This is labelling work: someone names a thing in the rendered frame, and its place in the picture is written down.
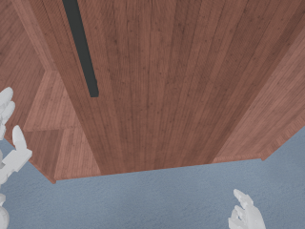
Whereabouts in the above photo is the robot left hand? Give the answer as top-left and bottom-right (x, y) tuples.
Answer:
(0, 87), (32, 189)

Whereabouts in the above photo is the handle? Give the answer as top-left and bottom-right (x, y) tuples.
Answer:
(62, 0), (99, 97)

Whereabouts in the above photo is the wardrobe door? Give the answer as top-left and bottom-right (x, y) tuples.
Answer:
(216, 26), (305, 157)
(29, 0), (305, 176)

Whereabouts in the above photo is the left robot forearm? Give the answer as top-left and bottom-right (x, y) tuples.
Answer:
(0, 193), (10, 229)

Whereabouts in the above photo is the robot right hand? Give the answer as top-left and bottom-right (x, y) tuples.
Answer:
(228, 189), (266, 229)

